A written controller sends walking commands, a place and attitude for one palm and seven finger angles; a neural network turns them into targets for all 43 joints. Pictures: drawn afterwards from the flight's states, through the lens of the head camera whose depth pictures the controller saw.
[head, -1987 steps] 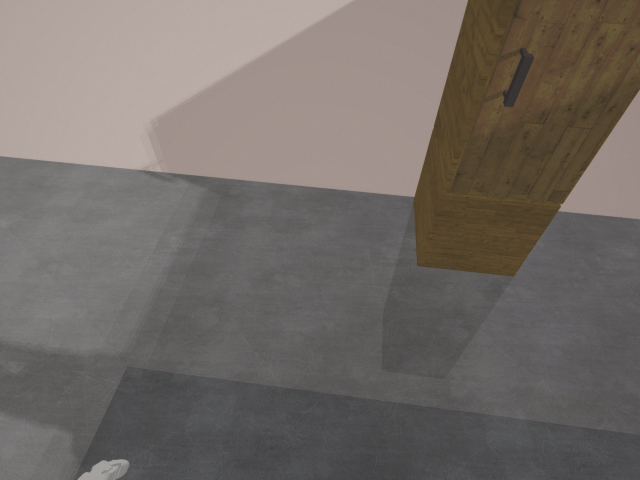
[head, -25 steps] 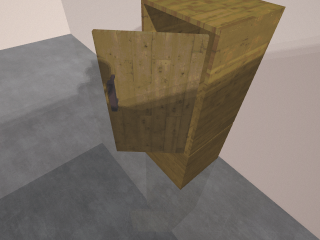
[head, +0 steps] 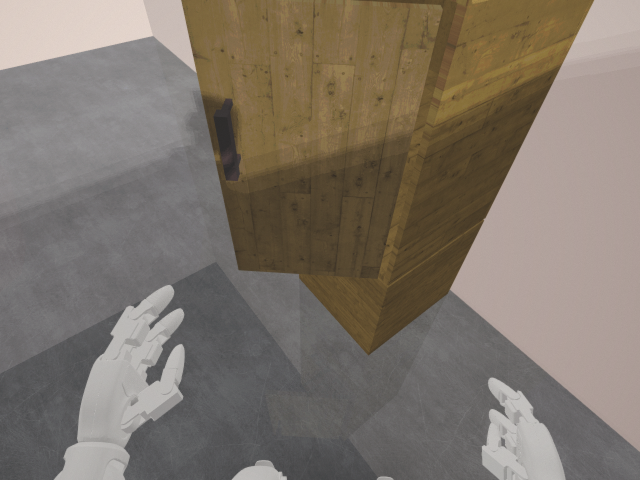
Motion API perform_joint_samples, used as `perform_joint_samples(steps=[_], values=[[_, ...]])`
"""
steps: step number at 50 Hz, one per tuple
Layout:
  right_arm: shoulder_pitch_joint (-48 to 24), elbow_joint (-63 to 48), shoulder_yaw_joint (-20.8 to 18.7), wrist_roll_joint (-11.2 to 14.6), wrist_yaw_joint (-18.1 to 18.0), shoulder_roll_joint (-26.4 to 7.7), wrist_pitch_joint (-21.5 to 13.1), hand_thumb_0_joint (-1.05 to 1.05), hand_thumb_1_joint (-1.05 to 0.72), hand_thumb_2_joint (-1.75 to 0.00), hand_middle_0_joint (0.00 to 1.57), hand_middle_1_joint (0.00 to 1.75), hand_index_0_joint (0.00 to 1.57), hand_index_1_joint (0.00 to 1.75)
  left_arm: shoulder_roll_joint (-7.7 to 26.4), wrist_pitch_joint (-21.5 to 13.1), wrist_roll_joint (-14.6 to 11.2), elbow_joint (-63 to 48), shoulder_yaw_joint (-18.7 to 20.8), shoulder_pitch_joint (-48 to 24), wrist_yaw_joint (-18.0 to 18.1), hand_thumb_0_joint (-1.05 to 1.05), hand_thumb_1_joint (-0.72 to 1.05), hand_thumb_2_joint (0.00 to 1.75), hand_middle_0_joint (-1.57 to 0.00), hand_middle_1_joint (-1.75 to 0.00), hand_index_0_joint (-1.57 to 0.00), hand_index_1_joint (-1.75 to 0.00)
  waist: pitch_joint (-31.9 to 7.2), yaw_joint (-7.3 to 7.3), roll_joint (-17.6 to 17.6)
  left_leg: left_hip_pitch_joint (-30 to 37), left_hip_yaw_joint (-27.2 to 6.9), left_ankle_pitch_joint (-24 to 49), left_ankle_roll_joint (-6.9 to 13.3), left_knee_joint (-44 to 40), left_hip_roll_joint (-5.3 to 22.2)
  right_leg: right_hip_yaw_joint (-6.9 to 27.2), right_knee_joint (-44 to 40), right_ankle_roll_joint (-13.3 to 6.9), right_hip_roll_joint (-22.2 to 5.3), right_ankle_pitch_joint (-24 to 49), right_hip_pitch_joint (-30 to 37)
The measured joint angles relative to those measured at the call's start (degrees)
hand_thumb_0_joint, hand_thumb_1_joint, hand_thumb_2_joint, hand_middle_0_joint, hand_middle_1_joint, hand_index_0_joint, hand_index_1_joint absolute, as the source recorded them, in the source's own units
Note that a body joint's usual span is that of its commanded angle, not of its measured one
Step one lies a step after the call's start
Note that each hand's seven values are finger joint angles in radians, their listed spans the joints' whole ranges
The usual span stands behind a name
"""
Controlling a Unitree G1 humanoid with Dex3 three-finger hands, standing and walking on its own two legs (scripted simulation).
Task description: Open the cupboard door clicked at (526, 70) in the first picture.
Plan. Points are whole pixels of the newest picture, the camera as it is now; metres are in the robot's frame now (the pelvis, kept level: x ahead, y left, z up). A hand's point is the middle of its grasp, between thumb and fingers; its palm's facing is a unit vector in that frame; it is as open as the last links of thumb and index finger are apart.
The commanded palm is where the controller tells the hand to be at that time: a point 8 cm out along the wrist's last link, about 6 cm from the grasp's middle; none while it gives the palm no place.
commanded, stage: raise the hand with hooked fingers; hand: left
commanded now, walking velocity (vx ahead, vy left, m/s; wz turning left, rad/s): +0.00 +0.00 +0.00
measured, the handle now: (230, 140) +0.60 +0.17 +0.11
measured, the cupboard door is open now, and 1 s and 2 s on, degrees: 49 49 49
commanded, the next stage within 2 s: move the hooked fingers beside the handle in 1.80 s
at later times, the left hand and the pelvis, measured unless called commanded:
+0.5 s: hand (143, 370) +0.24 +0.21 +0.05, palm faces +0.01 -1.00 -0.06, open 10.9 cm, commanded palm +0.20 +0.27 +0.05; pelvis +0.03 -0.02 -0.01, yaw +1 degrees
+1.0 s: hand (104, 317) +0.27 +0.26 +0.09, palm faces +0.02 -1.00 -0.07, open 13.6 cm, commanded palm +0.25 +0.31 +0.10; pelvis +0.03 +0.00 +0.01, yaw +1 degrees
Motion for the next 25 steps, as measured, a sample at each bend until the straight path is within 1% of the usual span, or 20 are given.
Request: perform_joint_samples(steps=[1, 2, 4, 6, 8, 10, 13, 15, 17, 19, 21, 22, 25], values=[[-0.83, -1.77, -0.33, 0.29, 0.22, -0.21, 0.38, 0.01, -0.91, -0.90, 0.20, 0.30, 0.20, 0.30, 0.41, -0.54, -0.38, -0.02, 0.27, 0.47, -2.85, 0.00, 0.74, 0.82, -0.21, -0.42, -0.21, -0.42, -0.22, 0.33, -0.33, -1.91, -0.03, -1.10, 0.04, 2.45, 0.26, 0.00, 2.45, -0.04, 0.20, -1.10, -1.91], [-1.51, -3.46, -0.54, 0.62, 0.18, -0.40, 0.86, 0.01, -0.91, -0.90, 0.20, 0.30, 0.20, 0.30, 0.79, 0.04, -0.95, -0.34, 0.47, 1.39, -5.02, 0.00, 0.71, 0.81, -0.21, -0.43, -0.21, -0.43, -0.33, 0.67, -0.62, -3.40, -0.15, -2.14, -0.34, 4.51, 0.48, -0.08, 4.49, -0.19, 0.36, -2.10, -3.38], [-2.44, -6.25, -0.79, 1.09, -0.49, -0.72, 1.74, 0.01, -0.91, -0.90, 0.20, 0.30, 0.20, 0.30, 1.27, 2.99, -2.24, -1.56, 1.00, 3.99, -7.14, 0.00, 0.66, 0.79, -0.22, -0.46, -0.22, -0.46, -0.31, 1.44, -0.88, -5.44, -0.72, -3.76, -0.70, 7.56, 0.79, -0.61, 7.27, -0.63, 0.66, -3.74, -5.12], [-2.83, -7.99, -0.85, 1.18, -1.41, -0.76, 2.28, 0.01, -0.91, -0.90, 0.20, 0.30, 0.20, 0.30, 1.58, 5.66, -3.12, -3.79, 1.99, 7.02, -6.78, 0.01, 0.61, 0.77, -0.23, -0.49, -0.22, -0.49, -0.15, 2.32, -0.83, -6.67, -1.73, -4.94, -1.18, 9.55, 1.14, -1.57, 8.58, -1.17, 1.05, -4.86, -5.77], [-2.76, -8.58, -0.72, 0.98, -2.24, -0.47, 2.45, 0.01, -0.91, -0.90, 0.20, 0.30, 0.20, 0.30, 1.92, 6.30, -3.41, -6.91, 3.21, 9.80, -5.25, 0.01, 0.57, 0.75, -0.23, -0.52, -0.23, -0.52, -0.06, 3.21, -0.60, -7.48, -3.01, -5.74, -1.61, 10.79, 1.47, -2.79, 8.91, -1.60, 1.48, -5.54, -5.82], [-2.51, -8.17, -0.18, 0.61, -2.85, -0.16, 2.33, 0.01, -0.91, -0.90, 0.20, 0.30, 0.20, 0.30, 2.61, 5.12, -3.62, -9.88, 4.37, 11.02, -4.50, 0.01, 0.52, 0.73, -0.23, -0.55, -0.23, -0.55, 0.00, 4.02, -0.23, -8.27, -4.37, -6.26, -2.00, 11.69, 1.68, -4.10, 8.90, -2.06, 1.85, -5.96, -5.82], [-2.57, -6.19, 1.22, 0.47, -3.25, 0.30, 2.05, 0.01, -0.91, -0.90, 0.20, 0.30, 0.20, 0.30, 3.80, 2.95, -4.42, -11.71, 5.97, 9.18, -6.10, 0.01, 0.45, 0.70, -0.24, -0.60, -0.23, -0.60, 0.20, 4.57, 0.72, -9.64, -6.08, -6.66, -2.51, 12.71, 1.88, -5.72, 8.85, -2.52, 2.27, -6.27, -6.22], [-2.64, -4.73, 2.21, 0.68, -3.43, 0.71, 2.09, 0.01, -0.91, -0.90, 0.20, 0.30, 0.20, 0.30, 4.70, 3.57, -5.37, -11.06, 6.71, 6.22, -8.62, 0.01, 0.40, 0.68, -0.24, -0.62, -0.24, -0.63, 0.55, 4.58, 1.52, -10.21, -6.71, -6.71, -2.75, 12.97, 2.05, -6.29, 8.66, -2.72, 2.53, -6.24, -6.46], [-2.40, -3.49, 3.01, 1.00, -3.57, 1.40, 2.46, 0.01, -0.91, -0.90, 0.20, 0.30, 0.20, 0.30, 5.69, 6.15, -6.20, -9.83, 7.43, 3.50, -11.07, 0.01, 0.35, 0.66, -0.24, -0.65, -0.24, -0.66, 0.73, 4.20, 2.08, -10.15, -6.72, -6.57, -2.88, 12.48, 2.21, -6.28, 8.09, -2.76, 2.71, -6.00, -6.44], [-1.69, -2.62, 3.43, 1.22, -3.72, 2.15, 2.93, 0.01, -0.91, -0.90, 0.20, 0.30, 0.21, 0.30, 6.55, 9.39, -7.04, -8.45, 8.26, 1.68, -12.79, 0.01, 0.31, 0.64, -0.24, -0.68, -0.24, -0.69, 0.80, 3.51, 2.45, -9.31, -6.29, -6.25, -2.92, 11.24, 2.37, -5.83, 6.99, -2.69, 2.83, -5.55, -5.87], [-0.54, -2.17, 3.52, 1.28, -3.81, 2.67, 3.38, 0.01, -0.91, -0.90, 0.20, 0.30, 0.21, 0.30, 7.16, 11.99, -7.79, -7.28, 9.41, 0.97, -13.48, 0.01, 0.26, 0.62, -0.25, -0.71, -0.25, -0.72, 0.68, 2.71, 2.62, -8.05, -5.59, -5.85, -2.80, 9.58, 2.49, -5.14, 5.59, -2.48, 2.89, -4.99, -5.01], [0.15, -2.04, 3.46, 1.30, -3.85, 2.78, 3.48, 0.01, -0.91, -0.90, 0.20, 0.30, 0.21, 0.30, 7.31, 12.73, -8.15, -6.91, 10.00, 0.94, -13.41, 0.01, 0.24, 0.61, -0.25, -0.73, -0.25, -0.73, 0.56, 2.32, 2.65, -7.37, -5.21, -5.63, -2.71, 8.69, 2.50, -4.77, 4.84, -2.36, 2.87, -4.71, -4.53], [2.24, -1.86, 2.92, 1.28, -3.94, 2.33, 3.40, 0.01, -0.91, -0.90, 0.20, 0.30, 0.21, 0.30, 7.31, 12.89, -8.94, -6.32, 11.52, 1.17, -12.61, 0.01, 0.17, 0.58, -0.26, -0.77, -0.25, -0.78, 0.31, 1.52, 2.72, -5.52, -4.25, -5.02, -2.41, 6.35, 2.46, -3.85, 2.81, -2.07, 2.78, -3.94, -3.13]])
